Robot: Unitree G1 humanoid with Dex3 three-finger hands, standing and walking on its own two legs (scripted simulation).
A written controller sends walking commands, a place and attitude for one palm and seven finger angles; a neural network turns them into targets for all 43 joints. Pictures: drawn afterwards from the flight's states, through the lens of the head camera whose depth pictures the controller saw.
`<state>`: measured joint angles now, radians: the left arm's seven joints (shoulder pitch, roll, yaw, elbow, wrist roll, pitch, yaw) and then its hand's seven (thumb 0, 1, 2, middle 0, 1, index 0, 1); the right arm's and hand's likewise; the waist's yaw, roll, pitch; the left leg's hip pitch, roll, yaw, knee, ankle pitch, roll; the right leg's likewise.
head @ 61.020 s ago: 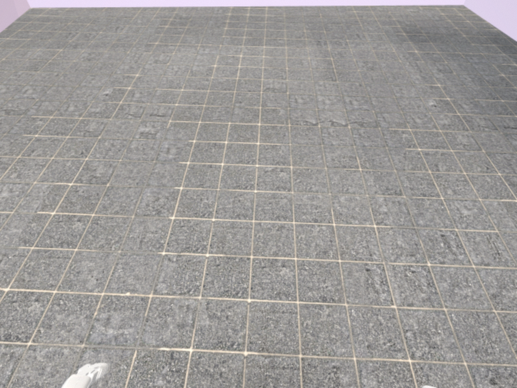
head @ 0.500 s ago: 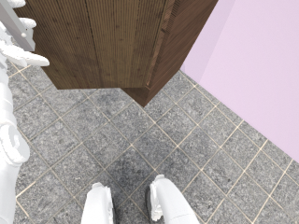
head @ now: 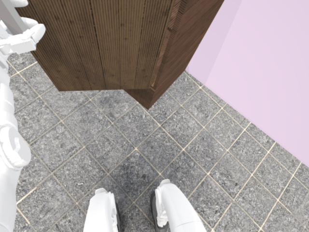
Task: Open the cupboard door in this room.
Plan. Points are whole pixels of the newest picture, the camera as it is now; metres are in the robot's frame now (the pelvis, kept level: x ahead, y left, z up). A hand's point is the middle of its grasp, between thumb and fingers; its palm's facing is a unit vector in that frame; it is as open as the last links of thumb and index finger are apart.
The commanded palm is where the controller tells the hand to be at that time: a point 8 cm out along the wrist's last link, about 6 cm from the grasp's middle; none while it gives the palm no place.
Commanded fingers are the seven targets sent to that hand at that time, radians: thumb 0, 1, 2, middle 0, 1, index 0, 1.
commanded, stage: close the thumb around the handle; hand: left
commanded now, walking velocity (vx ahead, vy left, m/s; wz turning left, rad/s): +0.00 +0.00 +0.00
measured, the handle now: (15, 14) +0.61 +0.24 +0.06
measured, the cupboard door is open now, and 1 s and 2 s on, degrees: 46 70 89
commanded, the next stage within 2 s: pull the door open along its arc in 0.22 s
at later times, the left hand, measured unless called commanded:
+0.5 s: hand (26, 34) +0.56 +0.21 +0.06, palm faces +0.02 -1.00 -0.02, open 5.6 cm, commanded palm +0.52 +0.25 +0.06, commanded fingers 0.00 0.90 0.90 -0.40 -1.35 -0.40 -1.35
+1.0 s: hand (50, 94) +0.42 +0.16 +0.06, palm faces +0.26 -0.96 +0.05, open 6.2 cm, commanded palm +0.36 +0.22 +0.06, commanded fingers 0.00 0.90 0.90 -0.40 -1.35 -0.40 -1.35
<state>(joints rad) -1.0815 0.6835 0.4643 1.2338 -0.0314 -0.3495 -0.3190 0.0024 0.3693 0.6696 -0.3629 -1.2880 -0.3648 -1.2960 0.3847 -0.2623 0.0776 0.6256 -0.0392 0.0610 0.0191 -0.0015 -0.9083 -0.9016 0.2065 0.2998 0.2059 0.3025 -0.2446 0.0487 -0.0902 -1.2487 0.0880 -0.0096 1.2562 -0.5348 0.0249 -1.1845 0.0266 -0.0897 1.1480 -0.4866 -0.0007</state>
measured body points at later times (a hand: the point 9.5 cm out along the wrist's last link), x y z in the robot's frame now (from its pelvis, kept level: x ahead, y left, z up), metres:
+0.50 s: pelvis +0.01 +0.00 +0.01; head +0.20 +0.03 +0.41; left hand +0.55 +0.27 +0.07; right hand -0.01 -0.26 -0.10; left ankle +0.01 +0.10 -0.63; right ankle +0.02 -0.13 -0.63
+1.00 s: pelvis +0.03 -0.01 +0.03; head +0.14 +0.00 +0.47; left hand +0.40 +0.21 +0.06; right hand +0.15 -0.25 -0.08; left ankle +0.01 +0.10 -0.63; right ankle +0.02 -0.13 -0.63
